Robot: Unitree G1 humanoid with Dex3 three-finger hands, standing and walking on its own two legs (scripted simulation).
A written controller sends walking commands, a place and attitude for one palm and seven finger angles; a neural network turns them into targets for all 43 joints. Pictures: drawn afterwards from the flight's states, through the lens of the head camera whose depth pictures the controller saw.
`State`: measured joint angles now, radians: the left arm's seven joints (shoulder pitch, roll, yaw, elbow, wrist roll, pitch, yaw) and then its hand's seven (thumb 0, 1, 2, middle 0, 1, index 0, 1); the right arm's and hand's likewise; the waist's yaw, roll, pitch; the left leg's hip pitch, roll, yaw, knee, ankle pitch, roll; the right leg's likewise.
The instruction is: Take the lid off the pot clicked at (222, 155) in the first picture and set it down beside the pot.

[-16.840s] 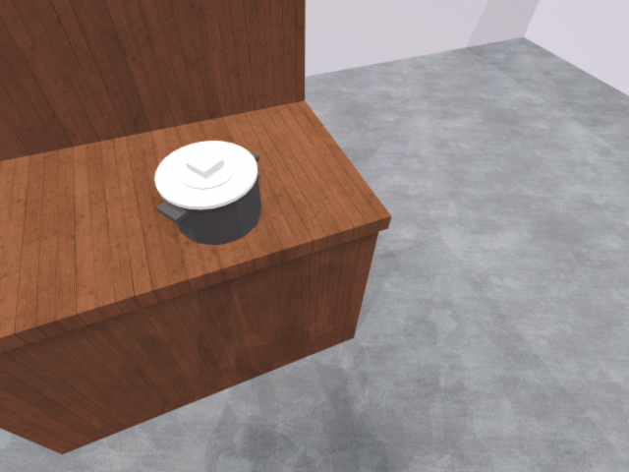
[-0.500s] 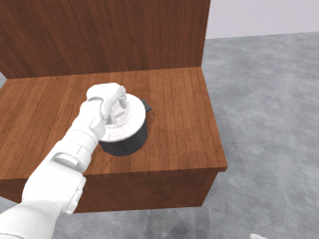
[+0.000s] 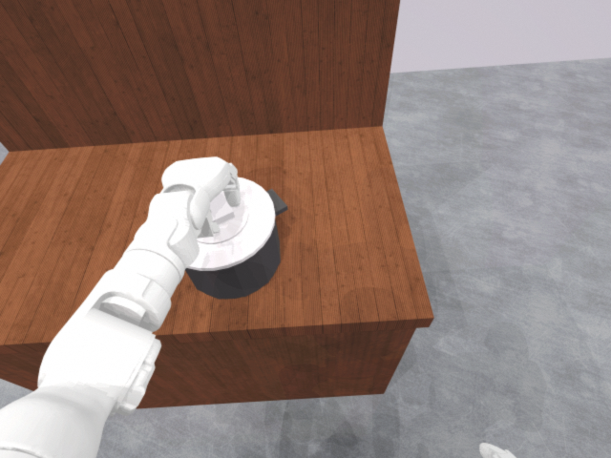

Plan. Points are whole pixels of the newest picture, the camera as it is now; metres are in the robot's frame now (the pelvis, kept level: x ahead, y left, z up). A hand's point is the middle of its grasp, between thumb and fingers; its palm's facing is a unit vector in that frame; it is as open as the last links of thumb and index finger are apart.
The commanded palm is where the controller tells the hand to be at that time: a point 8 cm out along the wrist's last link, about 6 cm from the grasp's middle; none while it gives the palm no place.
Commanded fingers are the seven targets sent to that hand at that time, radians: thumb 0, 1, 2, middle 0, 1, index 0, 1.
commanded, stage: lift the lid straight up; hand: left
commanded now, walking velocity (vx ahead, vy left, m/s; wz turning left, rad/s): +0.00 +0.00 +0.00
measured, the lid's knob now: (213, 210) +0.48 +0.13 +0.03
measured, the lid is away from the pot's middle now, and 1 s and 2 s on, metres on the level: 0.00 0.01 0.01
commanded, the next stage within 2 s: move the lid sideways beside the pot in 1.82 s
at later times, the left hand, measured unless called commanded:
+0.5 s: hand (199, 192) +0.45 +0.13 +0.10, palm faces -0.29 -0.04 -0.96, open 7.7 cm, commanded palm +0.44 +0.14 +0.17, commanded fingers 0.00 0.53 1.05 -0.79 -1.05 -0.88 -1.08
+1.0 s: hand (189, 174) +0.45 +0.14 +0.14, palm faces -0.27 -0.04 -0.96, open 7.7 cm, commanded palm +0.44 +0.14 +0.21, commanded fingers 0.00 0.53 1.05 -0.79 -1.05 -0.88 -1.08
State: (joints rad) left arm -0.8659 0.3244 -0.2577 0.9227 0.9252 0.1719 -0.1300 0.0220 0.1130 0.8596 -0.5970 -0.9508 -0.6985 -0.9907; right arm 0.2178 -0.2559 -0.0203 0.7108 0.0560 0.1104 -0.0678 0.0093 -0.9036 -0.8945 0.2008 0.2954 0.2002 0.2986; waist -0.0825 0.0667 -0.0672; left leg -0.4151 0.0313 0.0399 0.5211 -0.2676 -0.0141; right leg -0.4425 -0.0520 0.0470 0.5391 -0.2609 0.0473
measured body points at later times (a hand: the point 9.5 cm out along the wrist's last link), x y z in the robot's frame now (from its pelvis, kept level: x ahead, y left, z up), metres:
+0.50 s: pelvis +0.00 +0.00 +0.00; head +0.04 -0.03 +0.45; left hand +0.46 +0.13 +0.15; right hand +0.12 -0.25 -0.13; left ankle -0.01 +0.13 -0.73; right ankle +0.00 -0.15 -0.73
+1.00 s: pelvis -0.01 +0.00 +0.00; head +0.02 -0.04 +0.45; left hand +0.46 +0.14 +0.19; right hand +0.13 -0.25 -0.13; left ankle -0.01 +0.13 -0.73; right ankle +0.00 -0.15 -0.73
